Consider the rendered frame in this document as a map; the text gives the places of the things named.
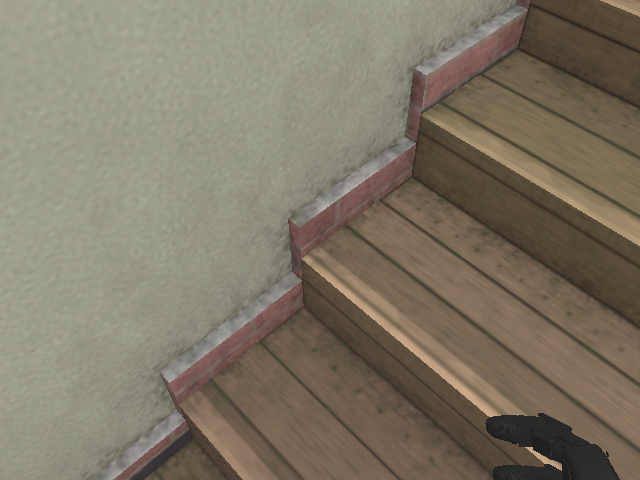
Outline stairs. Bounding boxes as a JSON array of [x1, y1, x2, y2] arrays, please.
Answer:
[[144, 0, 640, 480]]

